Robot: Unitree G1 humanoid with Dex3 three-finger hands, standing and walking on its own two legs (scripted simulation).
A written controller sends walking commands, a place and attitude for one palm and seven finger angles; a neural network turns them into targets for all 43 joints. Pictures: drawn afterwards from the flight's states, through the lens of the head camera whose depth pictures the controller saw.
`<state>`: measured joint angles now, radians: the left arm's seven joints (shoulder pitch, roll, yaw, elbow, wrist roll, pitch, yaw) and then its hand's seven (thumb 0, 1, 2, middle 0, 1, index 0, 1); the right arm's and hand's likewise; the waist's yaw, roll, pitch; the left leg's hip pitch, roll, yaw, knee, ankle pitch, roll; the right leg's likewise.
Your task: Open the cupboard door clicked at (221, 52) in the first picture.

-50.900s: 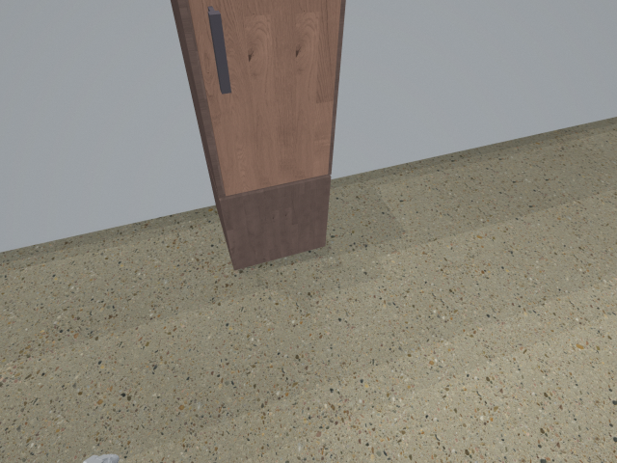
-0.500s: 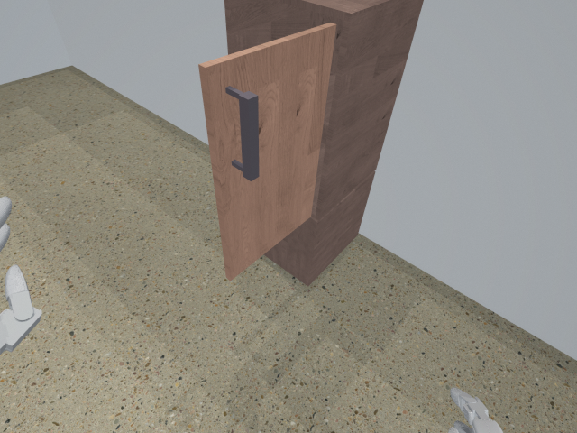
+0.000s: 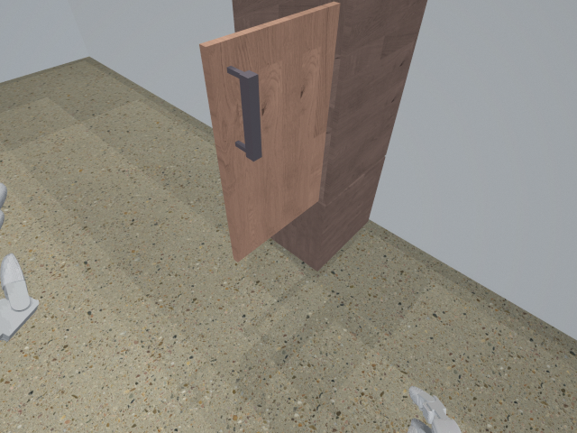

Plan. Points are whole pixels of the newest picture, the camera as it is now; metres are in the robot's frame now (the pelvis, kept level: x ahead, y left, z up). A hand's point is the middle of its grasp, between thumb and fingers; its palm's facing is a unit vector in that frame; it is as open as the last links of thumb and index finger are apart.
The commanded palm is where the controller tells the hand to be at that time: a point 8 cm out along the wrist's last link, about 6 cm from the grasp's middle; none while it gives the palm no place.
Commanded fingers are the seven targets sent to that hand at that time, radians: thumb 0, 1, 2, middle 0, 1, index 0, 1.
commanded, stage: let the arm hang, fingers relaxed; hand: left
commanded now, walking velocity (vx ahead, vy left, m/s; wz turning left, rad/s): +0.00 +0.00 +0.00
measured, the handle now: (244, 115) +0.64 +0.12 +0.13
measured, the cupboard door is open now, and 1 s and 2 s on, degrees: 88 88 88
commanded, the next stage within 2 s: look to check the result in 1.10 s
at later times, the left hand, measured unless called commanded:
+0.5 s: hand out of the picture -0.05 +0.18 -0.16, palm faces +0.12 -0.97 -0.20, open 7.1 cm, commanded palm none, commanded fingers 0.00 0.90 0.90 -0.20 -0.30 -0.20 -0.30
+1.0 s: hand out of the picture -0.02 +0.18 -0.16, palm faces +0.09 -0.98 -0.20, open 7.3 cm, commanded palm none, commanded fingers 0.00 0.90 0.90 -0.20 -0.30 -0.20 -0.30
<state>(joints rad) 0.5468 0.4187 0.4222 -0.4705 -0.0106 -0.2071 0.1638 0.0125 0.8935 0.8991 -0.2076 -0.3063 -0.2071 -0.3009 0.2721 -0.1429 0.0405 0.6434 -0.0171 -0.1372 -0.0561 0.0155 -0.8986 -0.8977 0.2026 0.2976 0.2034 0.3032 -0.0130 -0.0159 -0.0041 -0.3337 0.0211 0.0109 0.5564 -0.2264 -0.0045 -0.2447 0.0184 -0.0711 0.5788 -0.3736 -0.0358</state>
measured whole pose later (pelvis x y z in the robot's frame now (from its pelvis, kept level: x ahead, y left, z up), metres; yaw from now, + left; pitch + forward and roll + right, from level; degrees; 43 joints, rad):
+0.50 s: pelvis +0.00 +0.00 +0.01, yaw +4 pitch -2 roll -1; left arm 0.33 0.17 0.02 1.12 0.01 0.02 0.02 -0.01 0.95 0.90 -0.20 -0.30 -0.20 -0.30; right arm 0.28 -0.15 0.00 1.07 -0.02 0.04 -0.04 0.01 -0.91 -0.90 0.20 0.30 0.20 0.30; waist 0.02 0.01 0.07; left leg -0.20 0.05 0.03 0.46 -0.23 -0.02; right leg -0.15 0.02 -0.14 0.42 -0.24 -0.06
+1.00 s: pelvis -0.01 +0.02 +0.01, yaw +3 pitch -2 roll +0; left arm 0.27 0.12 0.02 1.16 0.01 -0.01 0.04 0.01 0.92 0.90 -0.20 -0.30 -0.20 -0.30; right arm 0.33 -0.11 0.00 1.15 -0.02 0.02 -0.04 0.01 -0.91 -0.90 0.20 0.30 0.20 0.30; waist -0.01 0.03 0.03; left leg -0.18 0.02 0.07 0.42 -0.20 0.00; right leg -0.17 -0.01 -0.11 0.43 -0.22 -0.04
